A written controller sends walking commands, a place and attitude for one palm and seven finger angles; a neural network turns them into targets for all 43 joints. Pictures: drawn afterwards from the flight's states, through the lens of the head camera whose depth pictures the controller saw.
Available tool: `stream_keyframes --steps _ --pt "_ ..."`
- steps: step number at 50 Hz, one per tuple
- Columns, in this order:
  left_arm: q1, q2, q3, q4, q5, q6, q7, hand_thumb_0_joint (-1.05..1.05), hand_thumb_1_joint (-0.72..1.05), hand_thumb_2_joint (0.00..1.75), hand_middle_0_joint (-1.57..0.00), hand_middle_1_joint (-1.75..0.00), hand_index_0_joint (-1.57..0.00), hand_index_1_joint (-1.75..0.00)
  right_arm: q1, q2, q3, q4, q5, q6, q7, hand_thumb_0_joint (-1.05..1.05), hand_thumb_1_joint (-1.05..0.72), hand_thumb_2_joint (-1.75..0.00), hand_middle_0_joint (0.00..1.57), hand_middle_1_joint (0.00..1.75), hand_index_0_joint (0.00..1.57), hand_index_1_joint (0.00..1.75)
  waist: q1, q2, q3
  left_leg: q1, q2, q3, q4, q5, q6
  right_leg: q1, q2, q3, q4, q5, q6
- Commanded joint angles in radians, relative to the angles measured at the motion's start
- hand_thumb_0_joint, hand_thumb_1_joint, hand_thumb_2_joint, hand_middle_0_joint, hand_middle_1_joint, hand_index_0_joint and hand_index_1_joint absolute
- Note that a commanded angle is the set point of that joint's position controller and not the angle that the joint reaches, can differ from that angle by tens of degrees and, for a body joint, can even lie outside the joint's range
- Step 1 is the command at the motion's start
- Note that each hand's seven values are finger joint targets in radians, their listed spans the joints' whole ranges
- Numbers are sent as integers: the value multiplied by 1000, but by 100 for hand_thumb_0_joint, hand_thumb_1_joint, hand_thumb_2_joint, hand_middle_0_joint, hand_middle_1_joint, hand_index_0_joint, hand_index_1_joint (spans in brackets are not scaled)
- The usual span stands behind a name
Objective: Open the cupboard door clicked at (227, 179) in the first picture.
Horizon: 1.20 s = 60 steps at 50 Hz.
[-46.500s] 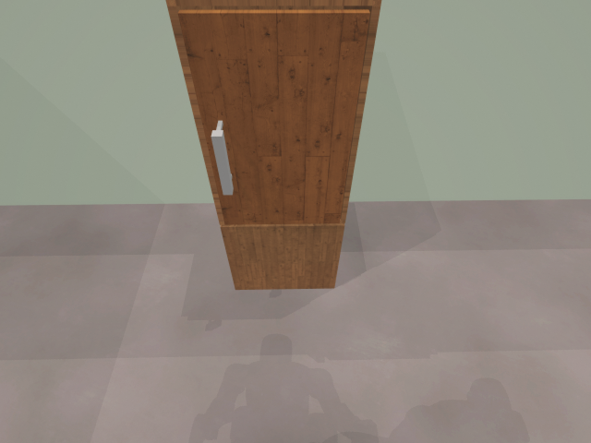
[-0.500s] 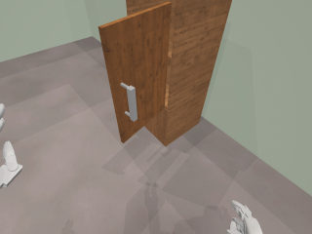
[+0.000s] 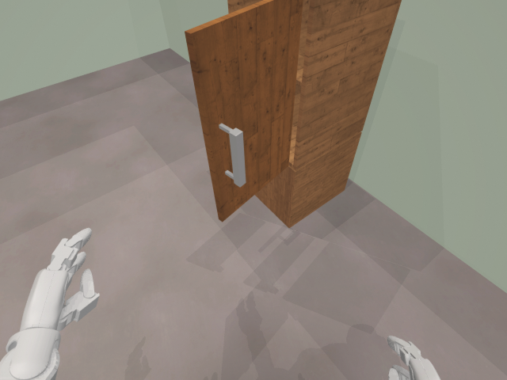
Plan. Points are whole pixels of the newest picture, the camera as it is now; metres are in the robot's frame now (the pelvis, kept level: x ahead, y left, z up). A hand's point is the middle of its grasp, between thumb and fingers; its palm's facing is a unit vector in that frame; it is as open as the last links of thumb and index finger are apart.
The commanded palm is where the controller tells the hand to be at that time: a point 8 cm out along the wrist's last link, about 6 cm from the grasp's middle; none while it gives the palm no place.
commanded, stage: let the arm hang, fingers relaxed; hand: left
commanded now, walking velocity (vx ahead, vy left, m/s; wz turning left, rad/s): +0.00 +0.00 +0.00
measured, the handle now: (232, 155) +0.65 +0.11 -0.06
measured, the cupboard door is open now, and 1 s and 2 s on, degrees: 100 100 100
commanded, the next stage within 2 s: look to check the result in 1.00 s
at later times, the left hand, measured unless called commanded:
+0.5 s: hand out of the picture -0.05 +0.18 -0.16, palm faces +0.01 -0.97 -0.26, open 7.3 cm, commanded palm none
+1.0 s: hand out of the picture +0.05 +0.15 -0.16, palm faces +0.01 -0.98 -0.22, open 7.4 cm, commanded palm none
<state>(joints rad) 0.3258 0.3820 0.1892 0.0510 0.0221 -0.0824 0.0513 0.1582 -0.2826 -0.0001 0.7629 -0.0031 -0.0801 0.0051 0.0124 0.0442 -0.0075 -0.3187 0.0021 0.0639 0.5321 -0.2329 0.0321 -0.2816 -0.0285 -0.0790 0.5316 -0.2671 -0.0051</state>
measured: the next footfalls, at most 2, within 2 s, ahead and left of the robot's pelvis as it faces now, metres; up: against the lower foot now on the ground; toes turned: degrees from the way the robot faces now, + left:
none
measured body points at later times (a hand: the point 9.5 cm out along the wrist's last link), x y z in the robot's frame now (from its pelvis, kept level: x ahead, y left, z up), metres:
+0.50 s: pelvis +0.00 -0.02 +0.01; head +0.02 -0.02 +0.46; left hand -0.05 +0.23 -0.14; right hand -0.02 -0.25 -0.15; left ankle +0.03 +0.10 -0.73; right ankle +0.01 -0.12 -0.73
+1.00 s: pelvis +0.01 -0.03 +0.01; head +0.02 -0.04 +0.46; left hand +0.05 +0.20 -0.14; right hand +0.01 -0.26 -0.15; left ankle +0.03 +0.10 -0.73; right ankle +0.01 -0.12 -0.73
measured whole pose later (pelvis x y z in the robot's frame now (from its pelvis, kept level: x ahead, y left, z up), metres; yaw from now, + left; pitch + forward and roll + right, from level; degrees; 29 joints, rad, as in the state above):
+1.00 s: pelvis +0.01 -0.03 +0.01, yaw +0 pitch -2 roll +0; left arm 0.20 0.17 0.01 1.13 0.01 -0.01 0.03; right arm 0.25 -0.17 0.00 1.14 -0.02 0.01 -0.02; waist -0.01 0.01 0.04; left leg -0.17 0.03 0.05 0.38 -0.18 -0.01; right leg -0.14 0.01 -0.10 0.40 -0.23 -0.05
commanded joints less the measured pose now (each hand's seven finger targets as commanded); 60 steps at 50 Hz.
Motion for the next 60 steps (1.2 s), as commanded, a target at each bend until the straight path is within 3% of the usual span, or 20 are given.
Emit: stream_keyframes --steps 1,3,6,12,14,15,16,24,38,50,58,60 --pt "-22 37 -97 354 15 65 -51 0 90 90 -20 -30 -20 -30 -26 -165 -51 -34 -18 24 1 0 -90 -90 20 30 20 30 -5 -179 -71 -21 122 -163 -89 149 30 77 -67 110 -51 75 -44" --pt "-80 50 -115 498 12 71 -46 0 90 90 -20 -30 -20 -30 -27 -158 -44 16 -22 46 0 0 -90 -90 20 30 20 30 -17 -173 -49 28 92 -145 -86 98 15 36 -96 146 -100 43 -59" --pt "-107 20 -147 673 4 83 -38 0 90 90 -20 -30 -20 -30 -16 -112 -23 85 -26 70 -3 0 -90 -90 20 30 20 30 -18 -21 -13 41 94 -144 -147 49 6 43 -81 141 -127 -8 -48" --pt "-60 -16 -150 910 -8 71 -32 0 90 90 -20 -30 -20 -30 46 -63 -17 207 -19 76 -22 0 -90 -90 20 30 20 30 -13 98 -37 82 97 -128 -176 36 -3 117 -84 137 -186 46 -55" --pt "-52 -19 -155 957 -11 68 -33 0 90 90 -20 -30 -20 -30 68 -58 -19 241 -17 79 -26 0 -90 -90 20 30 20 30 -16 81 -15 91 95 -122 -176 23 -6 105 -89 137 -210 36 -59" --pt "-51 -16 -154 974 -11 66 -32 0 90 90 -20 -30 -20 -30 82 -65 -23 251 -14 82 -27 0 -90 -90 20 30 20 30 -17 22 3 108 99 -123 -170 32 -5 90 -86 132 -223 30 -60" --pt "-59 -27 -157 992 -11 67 -31 0 90 90 -20 -30 -20 -30 100 -57 -24 269 -14 83 -29 0 -90 -90 20 30 20 30 -24 5 24 104 101 -124 -178 14 -5 75 -88 129 -233 2 -61" --pt "-32 -40 -159 1057 -13 70 -26 0 90 90 -20 -30 -20 -30 162 -32 -26 327 -15 87 -33 0 -90 -90 20 30 20 30 -23 -53 70 110 99 -113 -193 -9 0 47 -88 125 -255 -59 -61" --pt "-56 -62 -155 1056 -12 69 -19 0 90 90 -20 -30 -20 -30 150 9 -20 351 -21 81 -31 0 -90 -90 20 30 20 30 -15 -45 108 101 94 -105 -209 42 -9 55 -88 122 -251 -16 -51" --pt "-69 -55 -147 1049 -13 55 -19 0 90 90 -20 -30 -20 -30 127 -10 -25 348 -16 72 -38 0 -90 -90 20 30 20 30 -15 -25 58 145 105 -98 -201 145 -14 123 -90 110 -246 145 -52" --pt "-75 -44 -148 1056 -15 53 -20 0 90 90 -20 -30 -20 -30 113 -27 -27 350 -17 72 -40 0 -90 -90 20 30 20 30 -20 -19 43 173 111 -97 -205 159 -14 135 -91 116 -249 179 -54" --pt "-71 -40 -147 1058 -14 52 -19 0 90 90 -20 -30 -20 -30 112 -36 -27 346 -14 73 -41 0 -90 -90 20 30 20 30 -18 -44 29 183 112 -97 -203 166 -13 146 -90 113 -251 195 -53"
